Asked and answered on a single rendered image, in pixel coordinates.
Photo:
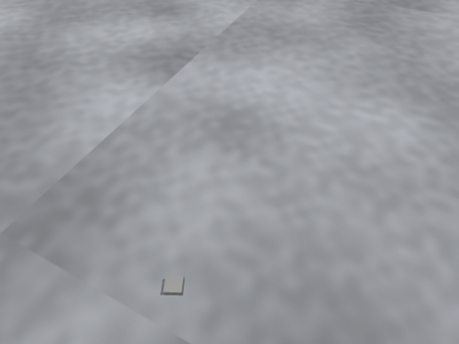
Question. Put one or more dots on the small box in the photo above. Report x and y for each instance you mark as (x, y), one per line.
(174, 285)

